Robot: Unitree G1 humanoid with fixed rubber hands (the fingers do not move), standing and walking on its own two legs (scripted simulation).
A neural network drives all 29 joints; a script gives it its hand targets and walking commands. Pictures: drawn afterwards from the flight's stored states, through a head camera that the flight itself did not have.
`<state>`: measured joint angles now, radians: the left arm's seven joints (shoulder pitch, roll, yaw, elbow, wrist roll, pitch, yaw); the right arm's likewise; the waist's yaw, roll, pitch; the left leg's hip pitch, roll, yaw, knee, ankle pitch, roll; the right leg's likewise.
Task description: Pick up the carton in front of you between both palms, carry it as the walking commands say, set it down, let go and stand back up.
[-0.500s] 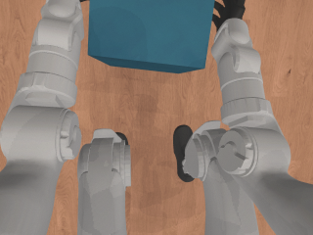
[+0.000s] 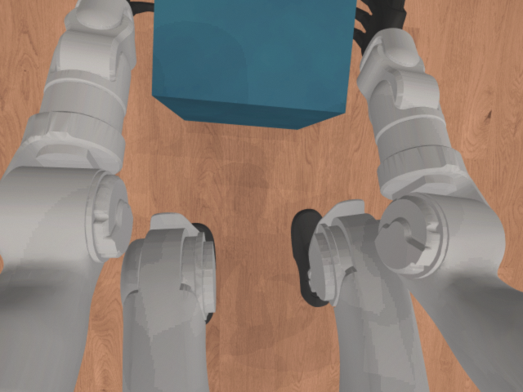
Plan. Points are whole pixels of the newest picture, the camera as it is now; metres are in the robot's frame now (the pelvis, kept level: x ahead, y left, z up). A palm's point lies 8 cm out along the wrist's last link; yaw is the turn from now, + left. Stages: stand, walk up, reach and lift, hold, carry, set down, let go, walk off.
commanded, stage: set down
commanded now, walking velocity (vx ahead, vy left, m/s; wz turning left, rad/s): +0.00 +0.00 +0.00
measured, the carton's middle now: (250, 46) +0.53 +0.02 -0.24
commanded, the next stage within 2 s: let go in 1.88 s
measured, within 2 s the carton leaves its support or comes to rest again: rests again in 0.04 s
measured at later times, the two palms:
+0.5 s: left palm (120, 1) +0.55 +0.17 -0.16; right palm (385, 35) +0.53 -0.14 -0.15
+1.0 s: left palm out of the picture +0.57 +0.21 -0.14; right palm (404, 38) +0.52 -0.16 -0.14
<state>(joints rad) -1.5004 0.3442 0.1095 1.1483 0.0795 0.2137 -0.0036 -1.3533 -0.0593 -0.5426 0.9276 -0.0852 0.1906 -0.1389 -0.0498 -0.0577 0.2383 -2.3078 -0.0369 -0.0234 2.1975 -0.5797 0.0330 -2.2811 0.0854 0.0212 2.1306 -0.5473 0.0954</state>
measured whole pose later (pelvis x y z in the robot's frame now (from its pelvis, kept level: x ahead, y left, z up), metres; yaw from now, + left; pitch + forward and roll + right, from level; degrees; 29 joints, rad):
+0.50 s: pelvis +0.00 +0.00 +0.00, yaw +0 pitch +37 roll -4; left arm -1.53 0.34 0.22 1.12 0.18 0.20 -0.11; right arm -1.40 -0.11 -0.59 0.98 -0.13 0.18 -0.07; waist -0.03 -0.08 0.31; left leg -2.28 -0.02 -0.03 2.22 -0.59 0.03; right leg -2.26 0.10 0.02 2.15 -0.54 0.09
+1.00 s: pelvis +0.00 -0.01 +0.00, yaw +0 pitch +36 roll -4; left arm -1.50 0.54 -0.05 1.12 -0.20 0.10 -0.01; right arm -1.29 -0.18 -0.23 0.90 0.21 0.08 -0.21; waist -0.06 -0.04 0.33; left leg -2.23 -0.04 -0.04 2.21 -0.61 0.01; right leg -2.21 0.08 0.00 2.15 -0.57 0.07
